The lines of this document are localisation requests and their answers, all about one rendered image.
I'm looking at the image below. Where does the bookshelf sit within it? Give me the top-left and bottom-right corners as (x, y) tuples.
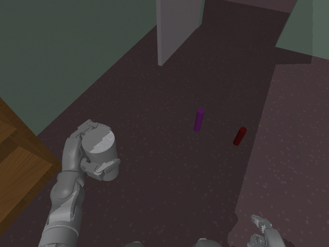
(0, 98), (62, 237)

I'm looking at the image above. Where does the right robot hand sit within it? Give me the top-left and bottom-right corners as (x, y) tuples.
(247, 215), (286, 247)

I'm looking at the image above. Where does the left robot arm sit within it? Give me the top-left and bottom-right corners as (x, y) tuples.
(38, 170), (85, 247)

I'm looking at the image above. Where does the left robot hand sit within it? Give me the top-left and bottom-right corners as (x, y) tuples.
(62, 119), (121, 181)

